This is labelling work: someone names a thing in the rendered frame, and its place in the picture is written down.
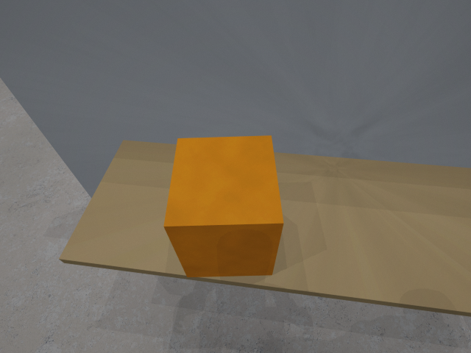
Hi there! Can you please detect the carton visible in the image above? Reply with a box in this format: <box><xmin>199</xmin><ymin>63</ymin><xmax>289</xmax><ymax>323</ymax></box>
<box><xmin>164</xmin><ymin>135</ymin><xmax>284</xmax><ymax>277</ymax></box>

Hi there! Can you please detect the table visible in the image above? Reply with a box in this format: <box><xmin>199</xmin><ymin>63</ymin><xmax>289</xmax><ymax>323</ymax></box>
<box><xmin>59</xmin><ymin>140</ymin><xmax>471</xmax><ymax>317</ymax></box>

